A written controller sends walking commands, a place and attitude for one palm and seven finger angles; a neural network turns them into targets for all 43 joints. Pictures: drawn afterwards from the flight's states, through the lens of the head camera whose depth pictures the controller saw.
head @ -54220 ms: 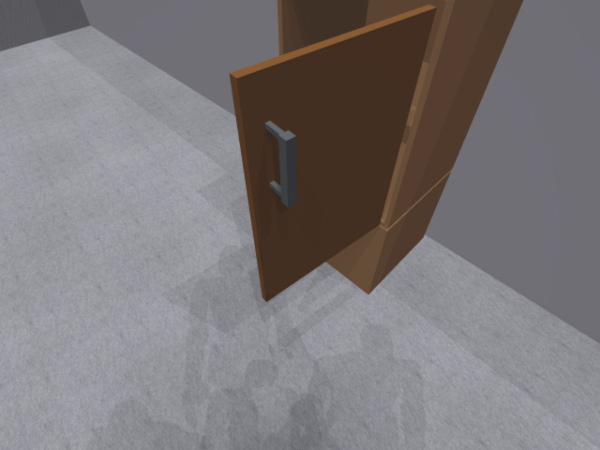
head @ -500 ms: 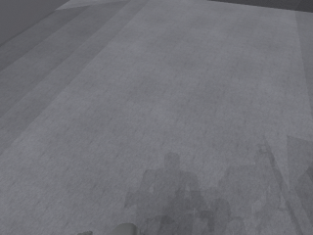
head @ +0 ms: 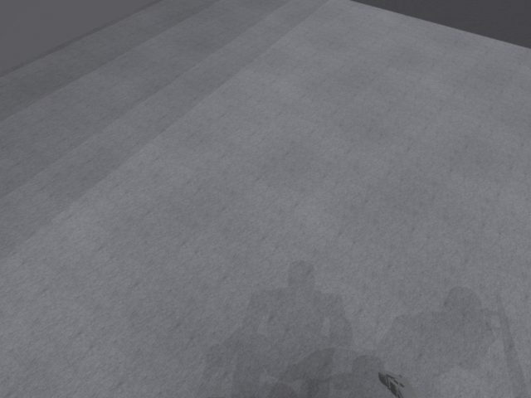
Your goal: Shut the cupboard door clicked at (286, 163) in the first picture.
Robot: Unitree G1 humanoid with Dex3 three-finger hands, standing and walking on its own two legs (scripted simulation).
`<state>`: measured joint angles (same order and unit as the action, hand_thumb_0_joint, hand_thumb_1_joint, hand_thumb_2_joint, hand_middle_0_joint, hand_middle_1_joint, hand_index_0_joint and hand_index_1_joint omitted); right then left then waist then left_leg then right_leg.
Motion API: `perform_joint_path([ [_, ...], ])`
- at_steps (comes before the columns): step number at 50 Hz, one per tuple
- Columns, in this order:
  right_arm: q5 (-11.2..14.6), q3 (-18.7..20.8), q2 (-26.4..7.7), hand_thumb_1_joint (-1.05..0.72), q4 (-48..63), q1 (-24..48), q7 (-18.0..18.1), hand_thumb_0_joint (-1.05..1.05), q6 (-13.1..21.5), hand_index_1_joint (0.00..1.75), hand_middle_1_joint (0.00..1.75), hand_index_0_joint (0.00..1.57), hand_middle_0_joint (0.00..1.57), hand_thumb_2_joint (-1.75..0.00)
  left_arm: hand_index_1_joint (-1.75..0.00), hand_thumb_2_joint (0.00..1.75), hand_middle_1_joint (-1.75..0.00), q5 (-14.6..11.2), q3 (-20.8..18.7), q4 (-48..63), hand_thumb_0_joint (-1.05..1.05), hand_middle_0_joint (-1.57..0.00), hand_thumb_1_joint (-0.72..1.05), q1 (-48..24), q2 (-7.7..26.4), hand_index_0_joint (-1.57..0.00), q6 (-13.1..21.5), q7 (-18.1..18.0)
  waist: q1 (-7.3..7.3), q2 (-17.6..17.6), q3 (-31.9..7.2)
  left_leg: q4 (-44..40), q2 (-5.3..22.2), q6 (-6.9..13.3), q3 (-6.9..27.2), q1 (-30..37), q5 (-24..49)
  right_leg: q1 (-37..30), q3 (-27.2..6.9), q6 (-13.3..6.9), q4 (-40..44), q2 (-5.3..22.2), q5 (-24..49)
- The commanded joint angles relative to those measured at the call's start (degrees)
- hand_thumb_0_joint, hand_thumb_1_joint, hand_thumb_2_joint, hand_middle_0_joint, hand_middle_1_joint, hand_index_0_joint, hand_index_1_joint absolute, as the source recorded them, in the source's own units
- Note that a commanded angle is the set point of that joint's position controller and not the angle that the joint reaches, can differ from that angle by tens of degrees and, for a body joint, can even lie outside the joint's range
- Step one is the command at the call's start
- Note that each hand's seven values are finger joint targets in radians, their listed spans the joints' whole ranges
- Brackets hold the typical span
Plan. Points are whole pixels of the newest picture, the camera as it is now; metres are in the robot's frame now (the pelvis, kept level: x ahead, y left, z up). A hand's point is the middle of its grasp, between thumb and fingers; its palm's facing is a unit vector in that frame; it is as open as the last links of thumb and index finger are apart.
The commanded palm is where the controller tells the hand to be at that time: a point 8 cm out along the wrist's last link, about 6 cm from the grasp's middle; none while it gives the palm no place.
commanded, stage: turn to face it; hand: left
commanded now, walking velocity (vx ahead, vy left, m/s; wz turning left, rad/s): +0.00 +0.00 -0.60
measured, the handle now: out of the picture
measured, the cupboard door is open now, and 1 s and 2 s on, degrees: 22 22 22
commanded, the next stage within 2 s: none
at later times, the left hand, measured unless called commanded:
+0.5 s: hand (173, 383) +0.15 +0.18 -0.17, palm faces -0.23 -0.94 -0.24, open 7.4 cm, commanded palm none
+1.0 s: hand (230, 314) +0.28 +0.10 -0.15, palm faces -0.57 -0.77 -0.28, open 7.4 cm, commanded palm none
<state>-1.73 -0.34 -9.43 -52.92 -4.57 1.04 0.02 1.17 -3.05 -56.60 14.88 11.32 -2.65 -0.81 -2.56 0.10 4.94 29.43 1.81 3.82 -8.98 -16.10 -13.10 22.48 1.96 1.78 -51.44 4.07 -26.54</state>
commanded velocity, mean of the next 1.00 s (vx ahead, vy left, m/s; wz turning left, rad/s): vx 0.00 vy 0.00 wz -0.60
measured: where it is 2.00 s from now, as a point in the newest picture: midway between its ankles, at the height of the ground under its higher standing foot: outside the picture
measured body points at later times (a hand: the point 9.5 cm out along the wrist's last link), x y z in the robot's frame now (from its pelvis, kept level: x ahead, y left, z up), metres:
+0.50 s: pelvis +0.05 -0.01 +0.00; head +0.10 -0.01 +0.45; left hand +0.17 +0.22 -0.15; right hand +0.06 -0.29 -0.13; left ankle +0.09 +0.12 -0.71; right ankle +0.01 -0.13 -0.74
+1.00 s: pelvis +0.05 +0.00 -0.01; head +0.07 -0.04 +0.44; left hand +0.31 +0.14 -0.13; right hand -0.07 -0.24 -0.16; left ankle +0.11 +0.12 -0.72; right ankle -0.02 -0.09 -0.74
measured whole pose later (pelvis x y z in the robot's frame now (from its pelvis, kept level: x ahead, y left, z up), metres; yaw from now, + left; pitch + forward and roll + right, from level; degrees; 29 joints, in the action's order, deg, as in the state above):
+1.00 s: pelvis +0.05 +0.00 -0.01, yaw -37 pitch +0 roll -1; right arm -1.1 3.3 -15.0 -53.2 -13.8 0.9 -2.5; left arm 1.4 -4.0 -49.5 7.3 13.5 -2.5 1.5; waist 1.2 -3.2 5.1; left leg 46.5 8.8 -3.2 -8.6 -18.8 -27.4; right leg 15.5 2.6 -0.8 -33.8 0.0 -17.5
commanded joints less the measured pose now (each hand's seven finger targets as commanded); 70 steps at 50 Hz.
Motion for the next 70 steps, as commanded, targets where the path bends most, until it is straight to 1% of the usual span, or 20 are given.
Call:
perform_joint_path([
  [1,0.1,4.1,-11.5,-0.90,1.5,-3.7,1.0,0.00,-0.7,0.30,0.30,0.20,0.20,-0.90,-0.30,0.90,-0.30,0.3,-1.3,3.0,0.00,-0.20,0.90,3.2,2.9,-0.20,0.0,0.7,2.44,-5.4,-5.2,-12.1,18.3,5.4,9.9,3.3,6.8,-1.9,1.5,0.2,4.2,-1.2,2.6],
  [7,0.6,5.6,-11.1,-0.90,1.4,-3.2,0.7,0.00,-1.2,0.30,0.30,0.20,0.20,-0.90,-0.30,0.90,-0.30,0.6,-2.9,4.5,0.00,-0.20,0.90,5.7,4.0,-0.20,0.5,1.3,0.28,-4.3,-4.5,-1.8,15.5,0.9,3.0,0.9,3.9,-9.1,1.4,-1.2,20.3,-2.5,16.4],
  [9,1.2,5.1,-5.7,-0.90,3.6,-3.2,0.1,0.00,-1.3,0.30,0.30,0.20,0.20,-0.90,-0.30,0.90,-0.30,1.4,-4.1,4.9,0.00,-0.20,0.90,6.4,12.0,-0.20,1.9,0.5,-0.48,16.2,-4.8,17.1,2.7,-5.7,-4.1,-10.6,-16.9,-14.4,-23.2,-9.1,33.2,13.8,35.1],
  [10,1.1,4.7,-6.4,-0.90,4.6,-1.7,0.3,0.00,-1.8,0.30,0.30,0.20,0.20,-0.90,-0.30,0.90,-0.30,0.7,-4.3,4.8,0.00,-0.20,0.90,8.5,14.0,-0.20,2.0,0.2,-2.24,14.3,-5.7,28.4,0.3,-6.1,2.5,-13.2,-23.5,-14.5,-28.4,-15.5,35.5,18.3,38.0],
  [15,1.0,4.8,-7.1,-0.90,3.5,-2.5,0.3,0.00,-1.5,0.30,0.30,0.20,0.20,-0.90,-0.30,0.90,-0.30,0.2,-3.7,6.7,0.00,-0.20,0.90,1.4,9.7,-0.20,2.0,-0.9,1.19,7.0,-9.2,34.2,2.2,-7.6,9.6,-17.6,-11.6,-20.8,-18.2,-13.0,30.2,9.6,41.8],
  [25,1.6,4.2,-7.9,-0.90,3.7,-8.1,1.2,0.00,-0.6,0.30,0.30,0.20,0.20,-0.90,-0.30,0.90,-0.30,0.2,-4.5,7.8,0.00,-0.20,0.90,-3.1,12.5,-0.20,0.7,0.0,3.34,8.8,-8.0,1.9,-0.9,-7.7,7.9,1.1,-3.8,-10.7,-21.1,-9.7,25.1,5.2,37.1],
  [26,1.6,4.4,-9.3,-0.90,2.9,-10.9,1.3,0.00,-0.1,0.30,0.30,0.20,0.20,-0.90,-0.30,0.90,-0.30,-0.2,-4.1,8.5,0.00,-0.20,0.90,-4.7,11.4,-0.20,0.4,0.1,4.94,6.5,-8.2,-5.5,0.5,-7.4,8.3,9.1,1.8,-4.5,-19.5,-7.1,22.7,2.6,30.8],
  [28,0.3,6.0,-18.4,-0.90,3.5,-13.8,1.7,0.00,0.5,0.30,0.30,0.20,0.20,-0.90,-0.30,0.90,-0.30,-0.9,-2.9,10.7,0.00,-0.20,0.90,-4.4,6.5,-0.20,0.2,1.0,5.43,-18.6,-8.7,-14.5,23.6,2.1,30.7,15.1,11.2,9.5,-5.0,-0.4,2.1,-8.8,-8.9],
  [30,-0.2,5.0,-16.0,-0.90,4.8,-11.1,1.6,0.00,0.3,0.30,0.30,0.20,0.20,-0.90,-0.30,0.90,-0.30,0.1,-3.5,11.0,0.00,-0.20,0.90,-5.5,8.6,-0.20,-0.2,1.4,4.11,-9.8,-5.9,-13.8,23.9,6.2,27.3,7.7,14.4,8.0,-6.2,0.3,-11.3,-5.1,-6.9],
  [33,-0.3,4.3,-14.5,-0.90,6.4,-6.3,1.8,0.00,0.2,0.30,0.30,0.20,0.20,-0.90,-0.30,0.90,-0.30,0.0,-3.6,9.9,0.00,-0.20,0.90,-5.2,7.8,-0.20,-0.9,2.7,1.96,-10.2,-3.6,-12.1,17.8,4.2,15.6,5.7,17.7,7.4,-3.8,1.2,-13.5,-3.2,-1.1],
  [45,0.3,6.3,-15.9,-0.90,3.8,-10.3,0.5,0.00,-0.3,0.30,0.30,0.20,0.20,-0.90,-0.30,0.90,-0.30,-0.1,-2.4,11.3,0.00,-0.20,0.90,-5.7,6.7,-0.20,0.1,3.0,2.73,-11.1,-9.1,-0.5,17.9,0.6,3.6,10.0,23.8,-8.5,3.6,-0.7,20.8,-4.3,10.4],
  [46,0.7,6.4,-15.6,-0.90,4.1,-9.3,0.3,0.00,-0.3,0.30,0.30,0.20,0.20,-0.90,-0.30,0.90,-0.30,0.2,-2.9,10.1,0.00,-0.20,0.90,-1.9,8.7,-0.20,0.5,2.8,0.74,-6.7,-10.3,5.4,15.6,-2.2,1.1,5.5,18.0,-16.0,2.2,-1.6,27.9,-3.3,18.4],
  [48,0.9,4.8,-9.2,-0.90,8.2,-5.4,0.1,0.00,-0.8,0.30,0.30,0.20,0.20,-0.90,-0.30,0.90,-0.30,0.5,-4.7,8.1,0.00,-0.20,0.90,3.9,18.6,-0.20,1.5,1.3,-2.33,18.2,-9.1,28.8,2.4,-8.3,-0.6,-17.9,-24.6,-26.1,-25.2,-12.0,31.6,17.7,51.5],
  [50,1.2,4.7,-9.7,-0.90,7.6,-4.9,0.7,0.00,-1.9,0.30,0.30,0.20,0.20,-0.90,-0.30,0.90,-0.30,0.0,-4.5,8.7,0.00,-0.20,0.90,1.5,16.2,-0.20,1.1,0.1,-0.82,10.3,-6.4,38.0,5.0,-7.7,8.7,-20.5,-19.0,-20.6,-21.4,-15.6,32.1,16.3,40.9],
  [54,0.8,5.0,-10.1,-0.90,5.6,-6.5,0.0,0.00,-1.9,0.30,0.30,0.20,0.20,-0.90,-0.30,0.90,-0.30,0.2,-3.5,11.0,0.00,-0.20,0.90,-6.6,12.5,-0.20,1.3,0.0,3.12,9.9,-6.1,33.7,4.4,-9.0,8.4,-15.2,-10.0,-14.2,-14.8,-11.9,31.5,8.6,34.7],
  [61,1.3,4.5,-8.7,-0.90,6.5,-6.0,0.3,0.00,-1.1,0.30,0.30,0.20,0.20,-0.90,-0.30,0.90,-0.30,0.5,-4.1,10.0,0.00,-0.20,0.90,-4.1,14.1,-0.20,1.0,0.4,1.97,9.0,-7.7,13.8,0.5,-8.6,7.1,-7.2,-11.2,-13.1,-21.1,-12.7,29.0,7.8,33.5],
  [64,1.6,4.6,-9.5,-0.90,4.8,-11.1,0.8,0.00,-0.3,0.30,0.30,0.20,0.20,-0.90,-0.30,0.90,-0.30,-0.1,-3.9,10.1,0.00,-0.20,0.90,-6.3,12.5,-0.20,0.5,0.5,4.83,8.5,-8.5,-2.7,0.0,-8.0,7.2,5.9,0.1,-5.8,-20.8,-7.9,23.9,3.9,30.0],
  [66,0.3,6.0,-18.8,-0.90,4.9,-14.3,1.3,0.00,0.6,0.30,0.30,0.20,0.20,-0.90,-0.30,0.90,-0.30,-1.1,-2.7,11.8,0.00,-0.20,0.90,-4.8,6.7,-0.20,0.0,1.3,5.54,-17.8,-9.7,-13.7,21.1,-0.2,28.1,16.3,6.8,9.8,-7.6,-1.1,5.8,-8.8,-2.8],
  [67,0.0,6.0,-19.5,-0.90,5.4,-14.8,1.5,0.00,0.2,0.30,0.30,0.20,0.20,-0.90,-0.30,0.90,-0.30,-0.5,-2.9,12.3,0.00,-0.20,0.90,-6.4,8.1,-0.20,-0.1,1.4,6.07,-15.4,-8.4,-14.0,26.7,4.8,30.6,11.4,10.0,9.4,-5.5,-0.6,-6.4,-6.7,-10.0],
  [70,-0.2,4.5,-14.6,-0.90,7.3,-7.6,1.7,0.00,0.5,0.30,0.30,0.20,0.20,-0.90,-0.30,0.90,-0.30,0.3,-3.7,10.0,0.00,-0.20,0.90,-5.2,8.8,-0.20,-0.4,2.5,2.60,-10.5,-5.4,-12.7,19.9,3.8,18.5,6.4,16.0,8.9,-4.8,0.6,-15.8,-3.5,-2.2],
])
